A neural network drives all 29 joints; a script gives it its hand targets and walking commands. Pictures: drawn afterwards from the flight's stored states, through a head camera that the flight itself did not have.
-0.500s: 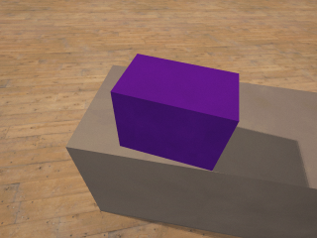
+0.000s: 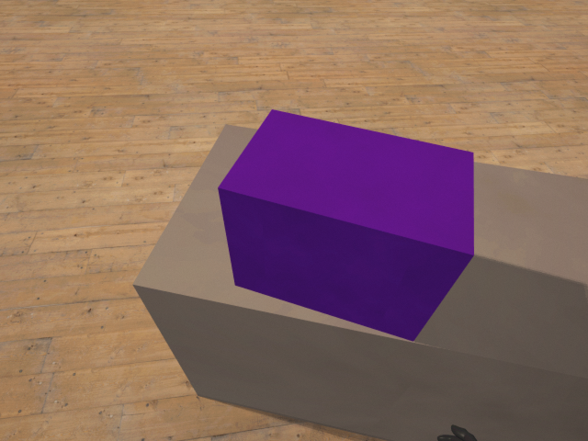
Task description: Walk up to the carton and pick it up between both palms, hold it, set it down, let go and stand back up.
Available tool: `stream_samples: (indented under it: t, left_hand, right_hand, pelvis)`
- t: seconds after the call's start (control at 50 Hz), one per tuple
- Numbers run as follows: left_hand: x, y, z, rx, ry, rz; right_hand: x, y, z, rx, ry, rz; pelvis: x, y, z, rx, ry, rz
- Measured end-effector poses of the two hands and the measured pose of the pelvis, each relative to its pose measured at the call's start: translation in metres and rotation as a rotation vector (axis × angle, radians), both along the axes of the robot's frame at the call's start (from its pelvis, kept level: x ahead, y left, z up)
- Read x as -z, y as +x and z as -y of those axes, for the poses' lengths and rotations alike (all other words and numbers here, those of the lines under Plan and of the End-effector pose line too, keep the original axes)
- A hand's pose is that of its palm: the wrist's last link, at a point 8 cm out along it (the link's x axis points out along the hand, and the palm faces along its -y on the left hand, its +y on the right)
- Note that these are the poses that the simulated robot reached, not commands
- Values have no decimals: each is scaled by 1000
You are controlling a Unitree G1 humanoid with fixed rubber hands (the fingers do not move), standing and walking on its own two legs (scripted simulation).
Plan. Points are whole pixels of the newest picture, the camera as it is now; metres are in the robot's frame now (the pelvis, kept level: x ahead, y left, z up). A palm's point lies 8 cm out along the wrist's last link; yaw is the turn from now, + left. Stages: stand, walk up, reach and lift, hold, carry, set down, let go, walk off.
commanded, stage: walk up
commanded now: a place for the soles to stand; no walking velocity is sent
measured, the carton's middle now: (342, 225) +0.44 -0.07 +0.03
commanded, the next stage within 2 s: reach and lift in 0.66 s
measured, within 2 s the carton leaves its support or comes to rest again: neither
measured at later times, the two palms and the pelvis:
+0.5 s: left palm out of the picture +0.02 +0.27 -0.11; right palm out of the picture +0.07 -0.25 -0.11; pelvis -0.01 +0.00 +0.00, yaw -1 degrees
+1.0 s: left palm (140, 420) +0.17 +0.22 -0.07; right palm out of the picture +0.11 -0.28 -0.08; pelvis -0.04 -0.03 +0.00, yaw -5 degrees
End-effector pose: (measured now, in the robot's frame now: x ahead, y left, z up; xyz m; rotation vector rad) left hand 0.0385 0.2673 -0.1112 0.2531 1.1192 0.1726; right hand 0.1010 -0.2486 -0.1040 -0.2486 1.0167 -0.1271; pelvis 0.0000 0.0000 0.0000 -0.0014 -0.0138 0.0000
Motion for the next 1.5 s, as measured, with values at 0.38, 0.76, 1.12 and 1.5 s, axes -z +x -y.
stream_samples:
  t: [0.38,0.76,1.12,1.5]
  left_hand:
    - [0,-15,6,9,-2,-16]
    - [14,1,-1,7,43,-140]
    - [-34,115,42,60,-42,104]
    - [-63,127,15,116,-102,331]
  right_hand:
    - [7,-21,6,36,1,-43]
    - [25,-22,15,32,8,-60]
    - [-40,-7,42,109,-11,205]
    - [-48,13,-1,168,51,355]
  pelvis:
    - [0,-8,2,10,-6,14]
    - [11,-30,12,43,3,-32]
    - [-8,-36,39,124,10,83]
    - [-13,-18,15,133,-6,52]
